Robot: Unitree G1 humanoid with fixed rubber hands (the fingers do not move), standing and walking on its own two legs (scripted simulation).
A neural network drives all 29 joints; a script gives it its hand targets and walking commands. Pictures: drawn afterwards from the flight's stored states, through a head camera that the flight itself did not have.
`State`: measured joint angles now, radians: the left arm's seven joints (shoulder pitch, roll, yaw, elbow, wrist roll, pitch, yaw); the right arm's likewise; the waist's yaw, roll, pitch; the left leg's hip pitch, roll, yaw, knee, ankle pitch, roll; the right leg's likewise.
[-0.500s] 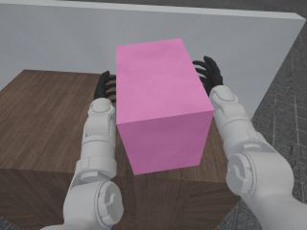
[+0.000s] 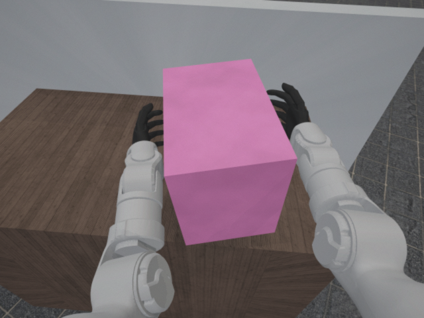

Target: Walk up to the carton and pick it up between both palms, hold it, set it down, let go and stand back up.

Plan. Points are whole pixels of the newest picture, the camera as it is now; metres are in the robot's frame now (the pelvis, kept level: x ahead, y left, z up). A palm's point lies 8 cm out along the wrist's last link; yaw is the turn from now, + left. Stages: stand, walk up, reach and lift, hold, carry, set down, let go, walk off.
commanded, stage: set down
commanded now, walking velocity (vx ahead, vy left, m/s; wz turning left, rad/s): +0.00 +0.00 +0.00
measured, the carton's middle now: (218, 150) +0.45 +0.03 +0.09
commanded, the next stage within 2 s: none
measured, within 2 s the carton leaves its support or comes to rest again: rests again in 1.54 s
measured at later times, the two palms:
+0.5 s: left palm (148, 151) +0.41 +0.17 +0.12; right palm (289, 129) +0.47 -0.11 +0.15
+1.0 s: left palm (154, 152) +0.41 +0.16 +0.11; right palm (291, 133) +0.47 -0.12 +0.14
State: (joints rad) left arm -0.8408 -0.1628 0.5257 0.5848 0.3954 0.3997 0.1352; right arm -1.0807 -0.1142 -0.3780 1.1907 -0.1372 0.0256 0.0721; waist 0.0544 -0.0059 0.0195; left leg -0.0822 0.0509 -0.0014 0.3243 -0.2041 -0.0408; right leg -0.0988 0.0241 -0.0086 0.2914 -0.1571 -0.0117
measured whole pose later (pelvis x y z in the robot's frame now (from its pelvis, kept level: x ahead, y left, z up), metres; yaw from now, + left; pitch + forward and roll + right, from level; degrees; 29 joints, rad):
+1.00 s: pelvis +0.02 -0.01 +0.00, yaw +0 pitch +5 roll +0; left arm -0.79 -0.19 0.56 0.61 0.40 0.26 0.16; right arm -1.06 -0.11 -0.41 1.23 -0.21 -0.05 0.09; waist 0.07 -0.01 -0.02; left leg -0.19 0.05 0.02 0.32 -0.18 -0.05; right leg -0.21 0.02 -0.01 0.30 -0.17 -0.02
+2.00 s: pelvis +0.03 -0.02 +0.00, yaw +0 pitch +5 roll +1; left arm -0.77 -0.24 0.62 0.56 0.44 0.21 0.12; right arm -0.98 -0.06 -0.46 1.07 -0.28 -0.02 0.14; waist 0.07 -0.01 -0.02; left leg -0.19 0.06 0.05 0.32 -0.18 -0.03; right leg -0.21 0.02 -0.01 0.30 -0.18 -0.03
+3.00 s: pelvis +0.01 -0.01 -0.01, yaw +0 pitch +15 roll +0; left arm -0.84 -0.06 0.28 0.95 0.13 0.02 0.27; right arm -1.09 -0.35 0.18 1.37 0.38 -0.13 0.09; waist 0.13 -0.01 -0.13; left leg -0.42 0.07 0.06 0.34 -0.18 -0.05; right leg -0.45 0.04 -0.01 0.33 -0.14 -0.04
